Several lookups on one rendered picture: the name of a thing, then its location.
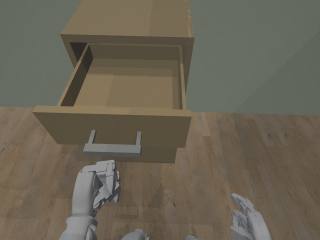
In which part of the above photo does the robot left shin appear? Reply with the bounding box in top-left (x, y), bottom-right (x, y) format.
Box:
top-left (134, 229), bottom-right (144, 233)

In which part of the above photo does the handle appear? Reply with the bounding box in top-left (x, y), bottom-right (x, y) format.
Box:
top-left (83, 130), bottom-right (142, 158)

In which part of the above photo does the left robot forearm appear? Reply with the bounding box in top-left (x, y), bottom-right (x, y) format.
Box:
top-left (59, 215), bottom-right (98, 240)

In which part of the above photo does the robot left hand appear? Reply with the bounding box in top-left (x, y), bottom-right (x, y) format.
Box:
top-left (71, 160), bottom-right (121, 218)

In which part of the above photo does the robot right hand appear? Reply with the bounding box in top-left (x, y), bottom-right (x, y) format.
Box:
top-left (230, 193), bottom-right (272, 240)

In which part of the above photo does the cabinet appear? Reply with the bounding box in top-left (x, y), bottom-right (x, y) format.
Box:
top-left (60, 0), bottom-right (195, 164)

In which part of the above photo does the drawer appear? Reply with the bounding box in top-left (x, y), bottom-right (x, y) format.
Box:
top-left (32, 43), bottom-right (192, 148)

